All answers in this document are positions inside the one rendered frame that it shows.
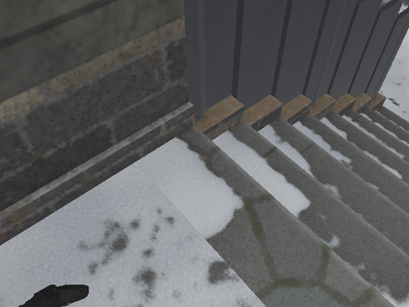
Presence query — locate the left robot hand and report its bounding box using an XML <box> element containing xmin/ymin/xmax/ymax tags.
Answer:
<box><xmin>18</xmin><ymin>285</ymin><xmax>89</xmax><ymax>307</ymax></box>

